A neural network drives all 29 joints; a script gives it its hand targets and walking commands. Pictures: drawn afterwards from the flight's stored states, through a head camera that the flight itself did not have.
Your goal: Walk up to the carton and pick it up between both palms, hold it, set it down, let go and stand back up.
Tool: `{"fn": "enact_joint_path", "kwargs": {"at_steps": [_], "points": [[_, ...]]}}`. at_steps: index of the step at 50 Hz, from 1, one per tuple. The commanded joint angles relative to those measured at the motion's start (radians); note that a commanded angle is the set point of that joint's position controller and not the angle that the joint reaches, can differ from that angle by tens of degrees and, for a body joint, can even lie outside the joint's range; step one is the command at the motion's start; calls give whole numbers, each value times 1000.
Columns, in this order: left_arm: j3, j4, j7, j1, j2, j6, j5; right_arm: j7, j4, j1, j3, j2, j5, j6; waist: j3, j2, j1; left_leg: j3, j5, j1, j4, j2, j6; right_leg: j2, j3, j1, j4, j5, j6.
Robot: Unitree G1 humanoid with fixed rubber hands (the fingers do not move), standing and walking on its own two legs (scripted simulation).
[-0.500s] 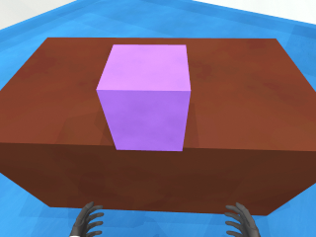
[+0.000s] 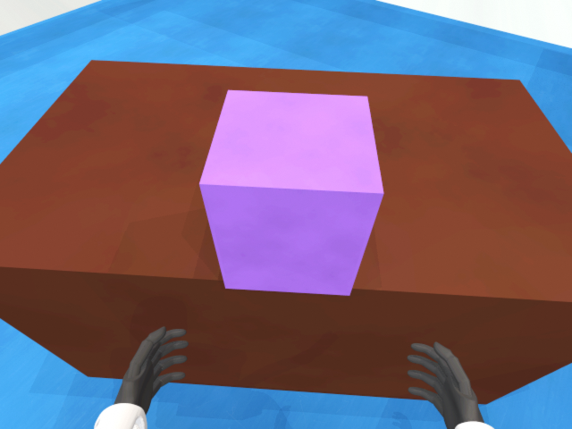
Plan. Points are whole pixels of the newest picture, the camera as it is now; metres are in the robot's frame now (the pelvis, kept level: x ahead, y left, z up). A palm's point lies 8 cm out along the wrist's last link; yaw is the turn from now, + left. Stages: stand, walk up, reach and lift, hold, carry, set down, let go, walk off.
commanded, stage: reach and lift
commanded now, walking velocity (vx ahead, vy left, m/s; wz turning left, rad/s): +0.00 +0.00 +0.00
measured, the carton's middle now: (292, 198) +0.45 +0.04 +0.06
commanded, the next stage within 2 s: none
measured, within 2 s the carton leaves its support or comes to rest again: neither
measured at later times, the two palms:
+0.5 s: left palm (138, 347) +0.21 +0.21 +0.04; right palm (470, 361) +0.22 -0.19 +0.04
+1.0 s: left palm (135, 270) +0.28 +0.22 +0.09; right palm (472, 284) +0.30 -0.19 +0.09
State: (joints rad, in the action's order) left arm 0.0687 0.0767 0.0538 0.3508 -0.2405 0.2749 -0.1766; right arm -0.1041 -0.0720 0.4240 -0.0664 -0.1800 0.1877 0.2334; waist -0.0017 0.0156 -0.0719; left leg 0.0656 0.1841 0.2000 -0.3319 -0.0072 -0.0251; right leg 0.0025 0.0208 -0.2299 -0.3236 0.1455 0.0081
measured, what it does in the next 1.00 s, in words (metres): stands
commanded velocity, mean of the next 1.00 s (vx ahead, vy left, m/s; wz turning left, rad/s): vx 0.00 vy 0.00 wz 0.00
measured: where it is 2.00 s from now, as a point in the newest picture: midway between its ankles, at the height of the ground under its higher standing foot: outside the picture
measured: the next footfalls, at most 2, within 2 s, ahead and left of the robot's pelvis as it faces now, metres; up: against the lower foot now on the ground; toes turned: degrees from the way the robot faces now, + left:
none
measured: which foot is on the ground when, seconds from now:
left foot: down 0.00-1.00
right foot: down 0.00-1.00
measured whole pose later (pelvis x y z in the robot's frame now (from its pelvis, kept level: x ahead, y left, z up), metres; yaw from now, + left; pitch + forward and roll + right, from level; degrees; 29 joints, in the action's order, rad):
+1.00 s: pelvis +0.01 +0.00 +0.00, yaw +0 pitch +0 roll +0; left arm -0.07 0.19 0.04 -0.06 -0.29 0.57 -0.22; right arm -0.15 -0.06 -0.06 0.00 -0.27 0.30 0.40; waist 0.02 0.03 -0.03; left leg 0.06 0.17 0.10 -0.27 -0.01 -0.02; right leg 0.00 0.04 -0.13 -0.26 0.13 0.01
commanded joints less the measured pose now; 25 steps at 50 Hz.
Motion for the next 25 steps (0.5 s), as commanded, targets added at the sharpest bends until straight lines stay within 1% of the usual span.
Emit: {"fn": "enact_joint_path", "kwargs": {"at_steps": [1,4,8,14,18,21,23,25], "points": [[-62,234,16,-40,-60,-101,33,24,-236,-21,53,-101,18,-123,-188,-39,-10,-51,-419,-14,40,25,68,-34,53,182,18,-146,-48],[-76,246,21,-36,-53,-125,54,32,-224,-12,64,-114,24,-158,-186,-60,-9,-47,-432,-41,41,17,67,-31,52,177,26,-153,-50],[-77,253,19,-46,-51,-150,61,34,-216,-17,66,-121,31,-194,-183,-69,3,-41,-435,-70,41,9,62,-27,52,172,34,-162,-48],[-75,253,2,-90,-62,-175,37,22,-244,-63,62,-122,34,-219,-170,-32,17,-39,-406,-76,44,8,43,-17,55,180,38,-176,-40],[-87,238,-8,-133,-74,-187,19,10,-256,-110,65,-124,30,-223,-154,-2,17,-40,-357,-67,50,12,27,-8,56,180,41,-158,-34],[-96,221,-13,-175,-84,-193,7,1,-253,-152,68,-123,27,-222,-141,8,14,-40,-309,-60,56,15,17,-1,55,171,45,-125,-32],[-100,209,-14,-218,-93,-182,-1,-4,-240,-192,70,-124,25,-207,-130,5,13,-38,-260,-53,62,16,10,3,53,154,51,-83,-31],[-101,207,-12,-272,-103,-151,-9,-10,-224,-240,70,-123,25,-177,-120,1,12,-34,-195,-41,72,18,4,6,50,129,59,-26,-30]]}}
